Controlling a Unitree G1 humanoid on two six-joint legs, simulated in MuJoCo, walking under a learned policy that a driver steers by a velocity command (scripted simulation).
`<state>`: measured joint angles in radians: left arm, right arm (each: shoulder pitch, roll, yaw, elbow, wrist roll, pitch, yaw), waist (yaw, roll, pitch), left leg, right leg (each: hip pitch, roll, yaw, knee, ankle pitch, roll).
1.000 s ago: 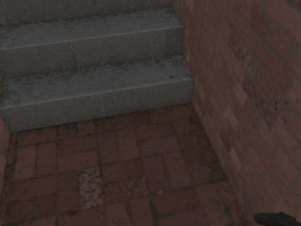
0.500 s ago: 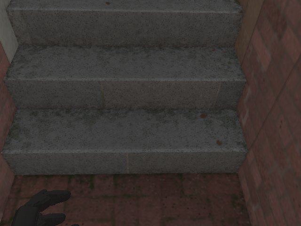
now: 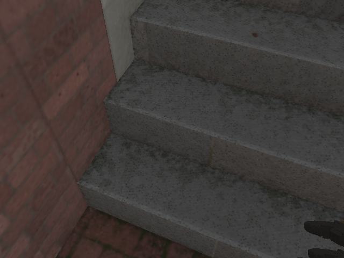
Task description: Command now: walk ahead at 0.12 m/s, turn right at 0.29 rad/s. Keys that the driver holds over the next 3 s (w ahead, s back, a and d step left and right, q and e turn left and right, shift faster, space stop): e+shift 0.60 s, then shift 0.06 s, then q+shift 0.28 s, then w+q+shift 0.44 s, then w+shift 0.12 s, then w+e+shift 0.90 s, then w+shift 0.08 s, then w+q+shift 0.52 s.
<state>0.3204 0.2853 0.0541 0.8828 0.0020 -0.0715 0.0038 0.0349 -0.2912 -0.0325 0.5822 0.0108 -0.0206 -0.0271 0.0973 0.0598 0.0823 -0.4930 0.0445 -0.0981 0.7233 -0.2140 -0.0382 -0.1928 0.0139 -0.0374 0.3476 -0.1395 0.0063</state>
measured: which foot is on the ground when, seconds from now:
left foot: up 0.00-0.04, down 0.06-0.46, up 0.48-0.92, down 0.94-1.00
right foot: down 0.00-0.08, up 0.10-0.44, down 0.46-0.96, up 0.98-1.00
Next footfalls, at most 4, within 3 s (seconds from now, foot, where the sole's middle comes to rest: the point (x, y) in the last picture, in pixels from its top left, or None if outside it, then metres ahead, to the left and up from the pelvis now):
0.06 left None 0.14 0.14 -0.78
0.46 right None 0.04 -0.10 -0.78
0.94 left None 0.17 0.10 -0.78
1.24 right None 0.11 -0.13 -0.78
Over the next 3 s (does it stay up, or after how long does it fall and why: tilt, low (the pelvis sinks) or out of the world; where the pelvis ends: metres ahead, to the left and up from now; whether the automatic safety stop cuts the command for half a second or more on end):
stays up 1.00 -0.36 0.52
